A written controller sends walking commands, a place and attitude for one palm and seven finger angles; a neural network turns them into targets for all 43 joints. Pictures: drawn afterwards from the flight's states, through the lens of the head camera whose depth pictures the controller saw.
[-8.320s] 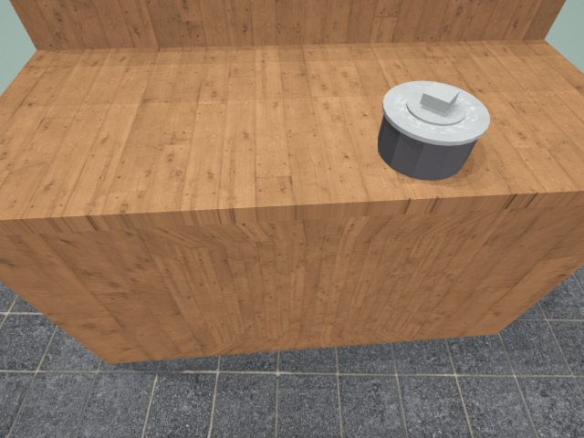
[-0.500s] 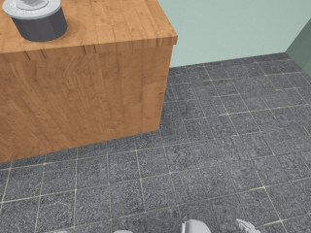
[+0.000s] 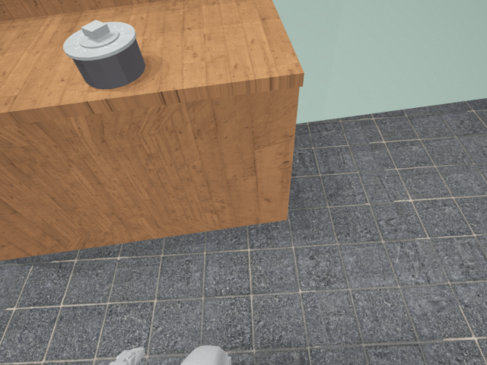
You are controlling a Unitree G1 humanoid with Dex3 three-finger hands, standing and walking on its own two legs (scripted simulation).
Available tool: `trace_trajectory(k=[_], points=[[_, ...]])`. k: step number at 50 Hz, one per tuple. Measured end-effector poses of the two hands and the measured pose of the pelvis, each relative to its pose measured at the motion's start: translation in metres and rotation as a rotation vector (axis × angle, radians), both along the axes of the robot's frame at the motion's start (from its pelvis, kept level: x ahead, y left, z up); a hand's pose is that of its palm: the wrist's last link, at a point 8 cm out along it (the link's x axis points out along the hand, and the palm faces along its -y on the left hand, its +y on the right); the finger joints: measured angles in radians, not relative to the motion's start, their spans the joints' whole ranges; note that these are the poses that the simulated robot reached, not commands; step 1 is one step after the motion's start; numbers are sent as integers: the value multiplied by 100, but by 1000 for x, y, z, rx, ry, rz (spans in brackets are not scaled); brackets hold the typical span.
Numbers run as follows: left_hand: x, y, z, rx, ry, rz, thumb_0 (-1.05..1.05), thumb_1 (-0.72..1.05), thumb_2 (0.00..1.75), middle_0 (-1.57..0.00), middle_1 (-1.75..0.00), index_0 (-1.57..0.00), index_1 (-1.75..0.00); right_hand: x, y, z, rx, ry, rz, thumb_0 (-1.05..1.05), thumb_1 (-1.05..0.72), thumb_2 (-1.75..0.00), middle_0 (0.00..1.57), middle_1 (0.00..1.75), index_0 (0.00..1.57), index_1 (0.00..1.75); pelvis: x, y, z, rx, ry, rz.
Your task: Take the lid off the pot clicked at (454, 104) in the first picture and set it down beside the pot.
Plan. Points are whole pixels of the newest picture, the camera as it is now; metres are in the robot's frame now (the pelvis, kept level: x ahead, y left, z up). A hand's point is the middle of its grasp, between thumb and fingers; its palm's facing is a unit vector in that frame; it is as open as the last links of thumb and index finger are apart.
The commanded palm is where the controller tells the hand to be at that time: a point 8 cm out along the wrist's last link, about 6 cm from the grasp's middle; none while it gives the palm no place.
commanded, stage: take the last steps up to it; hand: left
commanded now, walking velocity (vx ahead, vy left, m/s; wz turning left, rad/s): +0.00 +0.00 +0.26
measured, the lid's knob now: (95, 29) +0.82 +0.38 +0.15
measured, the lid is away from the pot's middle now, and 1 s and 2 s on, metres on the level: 0.00 0.00 0.00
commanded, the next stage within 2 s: come to a stop and stand still in 0.96 s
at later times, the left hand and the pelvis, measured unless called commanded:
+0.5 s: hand out of the picture +0.00 +0.29 -0.17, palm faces +0.22 -0.95 -0.22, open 7.4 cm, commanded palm none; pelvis +0.06 +0.09 +0.00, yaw +8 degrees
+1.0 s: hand (129, 267) +0.33 +0.29 -0.16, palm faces +0.16 -0.96 -0.21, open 7.4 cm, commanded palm none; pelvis +0.27 +0.10 -0.01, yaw +8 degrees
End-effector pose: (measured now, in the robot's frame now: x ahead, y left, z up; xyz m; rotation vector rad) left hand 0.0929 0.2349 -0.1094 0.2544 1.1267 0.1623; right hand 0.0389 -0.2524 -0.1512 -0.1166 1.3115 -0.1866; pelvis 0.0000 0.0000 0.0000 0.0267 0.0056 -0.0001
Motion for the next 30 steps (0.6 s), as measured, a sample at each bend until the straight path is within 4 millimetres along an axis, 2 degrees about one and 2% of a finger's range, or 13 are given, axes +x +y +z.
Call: trace_trajectory(k=[4, 8, 11, 15, 19, 21, 23, 26, 30], points=[[-29, -2, -5, -19, 59, 54, 1, 91, 89, -21, -30, -20, -30, 12, 2, 4, 2, 13, 44, 1, -91, -90, 20, 30, 20, 30, 1, -2, 3, 12, 0, 27], [-65, 6, -12, -42, 119, 128, 1, 91, 89, -21, -30, -20, -30, 33, 12, 9, -3, 7, 111, 1, -91, -90, 20, 30, 19, 30, 4, 4, 4, 6, 3, 57], [-95, 17, -17, -57, 170, 194, 1, 91, 89, -21, -30, -20, -30, 59, 25, 15, -11, -19, 174, 1, -91, -90, 20, 30, 19, 30, 8, 13, 4, -3, 7, 85], [-135, 38, -25, -75, 253, 279, 1, 91, 89, -21, -30, -20, -30, 104, 54, 26, -28, -93, 257, 1, -91, -90, 20, 30, 19, 30, 17, 33, 2, -10, 11, 114], [-158, 66, -41, -94, 343, 330, 1, 91, 89, -21, -30, -20, -30, 141, 86, 29, -55, -204, 306, 1, -91, -90, 20, 30, 19, 30, 30, 60, -9, -20, 3, 126], [-152, 77, -40, -93, 366, 328, 1, 91, 89, -20, -30, -20, -30, 145, 98, 33, -58, -223, 303, 0, -91, -90, 20, 30, 20, 30, 37, 70, -7, -26, -4, 124], [-134, 88, -36, -94, 345, 317, 1, 91, 89, -20, -30, -20, -30, 141, 108, 34, -56, -204, 292, 0, -91, -90, 20, 30, 20, 30, 47, 79, -2, -33, -7, 130], [-93, 101, -30, -97, 269, 295, 2, 91, 89, -20, -30, -20, -30, 126, 120, 32, -44, -133, 271, 0, -91, -90, 20, 30, 20, 30, 64, 90, 4, -35, -6, 142], [-32, 113, -27, -99, 177, 264, 1, 91, 89, -20, -30, -20, -30, 105, 124, 26, -41, -19, 226, 0, -93, -90, 20, 30, 20, 30, 89, 101, 6, -29, -2, 147]])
